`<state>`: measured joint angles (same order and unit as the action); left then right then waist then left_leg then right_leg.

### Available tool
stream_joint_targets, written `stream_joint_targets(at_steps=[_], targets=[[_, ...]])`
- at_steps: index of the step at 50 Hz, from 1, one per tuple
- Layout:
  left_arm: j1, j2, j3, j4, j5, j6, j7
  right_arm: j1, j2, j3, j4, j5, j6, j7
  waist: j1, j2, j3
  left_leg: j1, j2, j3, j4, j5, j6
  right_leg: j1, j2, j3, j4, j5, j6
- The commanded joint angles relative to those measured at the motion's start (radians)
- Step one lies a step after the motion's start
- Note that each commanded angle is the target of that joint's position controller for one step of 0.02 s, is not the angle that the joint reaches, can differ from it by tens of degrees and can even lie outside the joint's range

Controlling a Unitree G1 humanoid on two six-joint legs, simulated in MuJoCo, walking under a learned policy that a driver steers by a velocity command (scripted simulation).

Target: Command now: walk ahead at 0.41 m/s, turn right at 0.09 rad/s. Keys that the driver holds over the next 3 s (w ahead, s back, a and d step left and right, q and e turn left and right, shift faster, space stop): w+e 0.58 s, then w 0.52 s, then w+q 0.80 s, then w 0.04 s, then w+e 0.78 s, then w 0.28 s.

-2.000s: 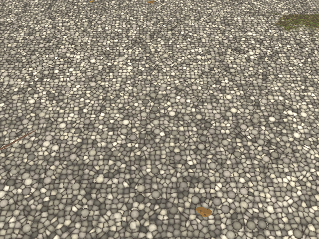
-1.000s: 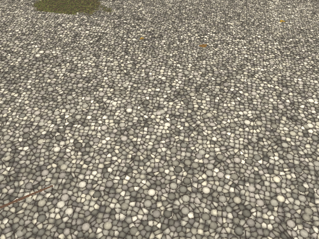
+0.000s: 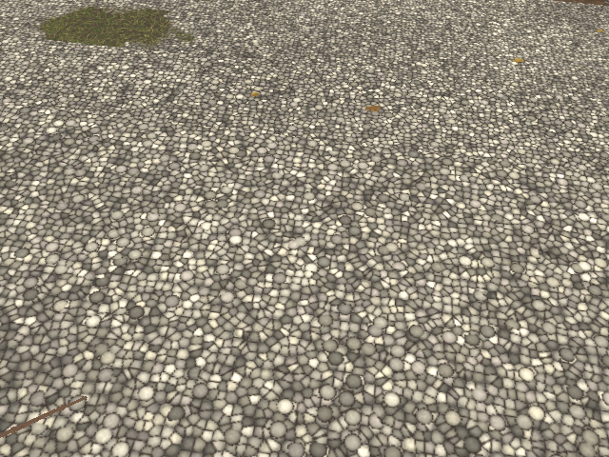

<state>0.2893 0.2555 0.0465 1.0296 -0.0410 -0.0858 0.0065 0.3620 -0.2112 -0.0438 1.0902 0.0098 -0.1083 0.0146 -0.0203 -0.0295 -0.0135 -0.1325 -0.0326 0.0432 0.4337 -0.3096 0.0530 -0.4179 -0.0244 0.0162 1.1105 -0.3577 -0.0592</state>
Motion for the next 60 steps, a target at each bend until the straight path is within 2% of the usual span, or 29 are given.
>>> stream_joint_targets(at_steps=[1, 3, 6, 11, 14, 16, 17, 18, 19, 20, 21, 22, 24, 26, 29, 33, 37, 40, 41, 42, 43, 44, 45, 46, 47, 49, 52, 56, 60], targets=[[-0.097, 0.075, 0.023, -0.081, 0.005, -0.025, -0.017, 0.048, -0.079, 0.004, -0.026, -0.01, -0.003, -0.001, -0.01, 0.108, 0.105, 0.217, 0.273, -0.281, -0.273, 0.222, 0.115, -0.392, -0.097, 0.039, -0.001, 0.134, -0.015], [-0.123, 0.035, 0.017, -0.089, 0.007, -0.007, -0.027, 0.091, -0.091, 0.006, -0.015, -0.019, 0.007, -0.015, -0.017, 0.111, 0.1, 0.197, 0.252, -0.181, -0.283, 0.336, 0.109, -0.376, -0.089, 0.013, -0.059, 0.187, 0.01], [-0.257, -0.001, -0.001, -0.155, 0.01, 0.006, -0.03, 0.075, -0.131, 0.002, -0.026, -0.028, 0.009, -0.034, -0.03, 0.092, 0.141, 0.099, 0.237, -0.08, -0.329, 0.354, 0.104, -0.334, -0.061, 0.0, -0.271, 0.3, 0.029], [-0.391, 0.008, -0.014, -0.231, 0.012, 0.011, -0.055, 0.113, -0.156, -0.006, -0.019, -0.009, 0.007, -0.041, -0.045, 0.091, 0.173, 0.115, 0.269, 0.031, -0.349, 0.417, 0.091, -0.23, -0.034, -0.061, -0.47, 0.397, -0.007], [-0.369, 0.046, 0.004, -0.255, 0.015, 0.007, -0.074, 0.083, -0.188, -0.016, -0.037, -0.008, 0.023, -0.044, 0.009, 0.118, 0.112, 0.231, 0.294, 0.089, -0.191, 0.863, 0.061, -0.141, 0.023, -0.114, -0.491, 0.301, -0.063], [-0.169, 0.116, 0.045, -0.215, 0.01, 0.012, -0.079, 0.048, -0.213, -0.023, -0.064, -0.017, 0.045, -0.052, 0.122, 0.156, -0.026, 0.228, 0.284, 0.124, 0.111, 1.145, 0.031, 0.109, 0.097, -0.154, -0.493, 0.247, -0.107], [-0.014, 0.174, 0.078, -0.178, 0.007, 0.021, -0.069, 0.037, -0.215, -0.02, -0.085, -0.02, 0.047, -0.054, 0.197, 0.133, -0.105, 0.074, 0.25, 0.13, 0.352, 1.044, 0.0, 0.368, 0.093, -0.089, -0.531, 0.258, -0.144], [0.109, 0.273, 0.104, -0.169, 0.017, 0.032, -0.049, 0.097, -0.127, 0.007, -0.128, -0.035, 0.026, -0.038, 0.17, -0.091, -0.243, -0.325, 0.118, 0.128, 0.765, 0.449, -0.058, 0.754, -0.164, 0.363, -0.562, 0.129, -0.284], [0.102, 0.261, 0.091, -0.177, 0.021, 0.032, -0.044, 0.105, -0.067, 0.03, -0.145, -0.018, -0.022, -0.017, 0.128, -0.165, -0.375, -0.541, -0.038, -0.067, 1.018, -0.232, -0.063, 0.871, -0.339, 0.859, -0.798, -0.041, -0.404], [0.069, 0.196, 0.073, -0.175, 0.028, 0.021, -0.042, -0.025, -0.156, 0.002, -0.185, 0.023, -0.056, -0.006, 0.153, -0.11, -0.249, -0.651, 0.03, -0.17, 1.058, -0.179, -0.026, 0.783, -0.292, 0.762, -0.852, -0.054, -0.331], [-0.005, 0.158, 0.061, -0.19, 0.028, 0.01, -0.042, -0.09, -0.182, -0.004, -0.216, 0.038, -0.071, -0.008, 0.118, -0.048, -0.123, -0.659, 0.079, -0.15, 0.993, -0.085, -0.005, 0.616, -0.255, 0.6, -0.866, 0.019, -0.287], [-0.087, 0.126, 0.05, -0.212, 0.03, 0.0, -0.048, -0.102, -0.183, -0.012, -0.211, 0.025, -0.071, -0.02, 0.063, 0.05, -0.049, -0.598, 0.119, -0.141, 0.898, -0.024, -0.007, 0.44, -0.207, 0.484, -0.887, 0.127, -0.258], [-0.162, 0.098, 0.038, -0.244, 0.041, -0.004, -0.047, -0.063, -0.18, -0.027, -0.214, 0.0, -0.04, -0.032, -0.01, 0.029, -0.009, -0.456, 0.167, -0.147, 0.778, 0.017, -0.026, 0.232, -0.14, 0.357, -0.92, 0.234, -0.233], [-0.14, 0.116, 0.041, -0.243, 0.032, -0.005, -0.036, -0.079, -0.153, -0.028, -0.237, -0.019, -0.016, -0.037, -0.022, 0.01, 0.013, -0.424, 0.168, -0.12, 0.679, 0.043, -0.061, 0.131, -0.114, 0.294, -0.941, 0.295, -0.24], [-0.063, 0.162, 0.053, -0.238, 0.032, -0.004, -0.009, -0.225, -0.146, -0.028, -0.301, -0.032, -0.006, -0.046, 0.018, -0.008, 0.05, -0.463, 0.14, -0.097, 0.446, 0.227, -0.104, 0.085, -0.077, 0.248, -0.95, 0.308, -0.223], [0.027, 0.15, 0.049, -0.21, 0.022, 0.003, 0.003, -0.357, -0.105, -0.009, -0.336, -0.019, -0.02, -0.026, 0.087, -0.039, 0.038, -0.375, 0.088, -0.072, 0.155, 0.48, -0.1, 0.117, -0.054, 0.197, -0.925, 0.274, -0.163], [0.095, 0.142, 0.045, -0.176, 0.02, 0.009, 0.004, -0.435, -0.142, -0.011, -0.373, -0.006, -0.032, -0.004, 0.115, -0.04, 0.045, -0.427, 0.085, -0.094, 0.065, 0.423, -0.067, 0.299, -0.127, 0.267, -0.844, 0.287, -0.158], [0.105, 0.164, 0.052, -0.171, 0.028, 0.023, 0.01, -0.402, -0.175, -0.018, -0.382, -0.005, -0.043, 0.006, 0.08, -0.07, 0.036, -0.39, 0.068, -0.08, 0.026, 0.269, -0.02, 0.412, -0.176, 0.312, -0.763, 0.451, -0.14], [0.088, 0.164, 0.051, -0.178, 0.029, 0.027, 0.01, -0.323, -0.194, -0.028, -0.363, -0.007, -0.046, 0.004, 0.033, -0.075, -0.002, -0.281, 0.044, -0.056, -0.01, 0.257, 0.007, 0.42, -0.151, 0.294, -0.688, 0.603, -0.124], [0.074, 0.139, 0.04, -0.19, 0.036, 0.027, 0.006, -0.179, -0.232, -0.046, -0.327, -0.015, -0.049, 0.0, -0.033, -0.054, -0.116, -0.06, 0.078, -0.083, 0.014, 0.294, 0.053, 0.371, -0.095, 0.25, -0.518, 0.686, -0.101], [0.101, 0.098, 0.022, -0.211, 0.053, 0.021, 0.003, -0.009, -0.298, -0.063, -0.305, -0.023, -0.048, -0.002, -0.079, 0.063, -0.272, 0.258, 0.253, -0.29, 0.057, 0.314, 0.141, 0.166, -0.002, 0.18, -0.225, 0.466, -0.059], [0.233, 0.026, 0.002, -0.199, 0.025, 0.004, -0.004, 0.081, -0.328, -0.079, -0.255, -0.013, -0.03, 0.008, -0.041, 0.369, -0.361, 0.533, 0.427, -0.714, -0.064, 0.075, 0.271, -0.186, 0.133, 0.107, 0.07, -0.157, 0.008], [0.173, 0.127, 0.018, -0.195, 0.005, -0.004, -0.003, 0.069, -0.227, -0.052, -0.262, 0.007, -0.027, 0.012, -0.071, 0.243, -0.27, 0.497, 0.413, -0.767, -0.127, -0.117, 0.232, -0.316, 0.078, 0.183, 0.17, -0.202, -0.003], [0.058, 0.166, 0.028, -0.224, -0.001, -0.009, -0.004, -0.018, -0.185, -0.039, -0.281, 0.007, -0.022, 0.009, -0.07, 0.149, -0.12, 0.359, 0.379, -0.621, -0.147, -0.078, 0.188, -0.361, 0.032, 0.154, 0.175, -0.107, -0.007], [0.0, 0.154, 0.026, -0.237, 0.012, -0.011, -0.002, -0.084, -0.176, -0.031, -0.296, -0.005, -0.017, 0.009, -0.045, 0.067, -0.044, 0.223, 0.338, -0.512, -0.174, 0.05, 0.173, -0.332, -0.014, 0.111, 0.135, -0.025, 0.0], [-0.01, 0.124, 0.031, -0.246, 0.032, -0.008, -0.003, -0.126, -0.151, -0.02, -0.297, -0.021, -0.017, 0.011, 0.002, 0.085, -0.002, 0.087, 0.277, -0.39, -0.217, 0.228, 0.163, -0.256, -0.07, 0.089, 0.036, 0.053, 0.012], [-0.003, 0.076, 0.023, -0.249, 0.032, 0.006, -0.004, -0.103, -0.163, -0.023, -0.275, -0.01, -0.019, 0.012, 0.019, 0.115, 0.0, 0.033, 0.248, -0.286, -0.265, 0.361, 0.178, -0.233, -0.088, 0.051, -0.064, 0.089, 0.037], [-0.146, 0.053, 0.011, -0.3, 0.042, 0.004, -0.005, -0.054, -0.197, -0.033, -0.247, -0.001, -0.004, -0.006, -0.011, 0.093, 0.03, 0.014, 0.219, -0.196, -0.299, 0.435, 0.167, -0.251, -0.088, 0.023, -0.31, 0.282, 0.065], [-0.281, 0.048, 0.006, -0.338, 0.033, -0.009, -0.017, 0.027, -0.21, -0.035, -0.211, 0.013, 0.011, -0.015, -0.049, 0.097, 0.055, 0.0, 0.198, -0.177, -0.282, 0.385, 0.145, -0.156, -0.03, 0.003, -0.521, 0.429, 0.075]])
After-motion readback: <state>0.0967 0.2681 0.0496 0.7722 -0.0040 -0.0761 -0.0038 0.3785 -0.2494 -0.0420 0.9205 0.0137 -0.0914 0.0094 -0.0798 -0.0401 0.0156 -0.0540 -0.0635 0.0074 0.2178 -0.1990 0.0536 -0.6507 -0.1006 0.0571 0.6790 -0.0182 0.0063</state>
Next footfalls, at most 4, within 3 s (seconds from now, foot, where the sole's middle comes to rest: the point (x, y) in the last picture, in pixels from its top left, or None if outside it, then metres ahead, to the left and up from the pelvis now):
0.34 right None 0.34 -0.15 -0.78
0.84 left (319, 397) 0.67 -0.04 -0.78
1.36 right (444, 332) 0.85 -0.37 -0.78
1.88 left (347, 244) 1.15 -0.14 -0.78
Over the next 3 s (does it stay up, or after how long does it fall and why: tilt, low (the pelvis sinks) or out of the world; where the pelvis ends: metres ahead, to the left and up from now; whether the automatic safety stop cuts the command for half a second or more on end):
stays up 1.61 -0.27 -0.06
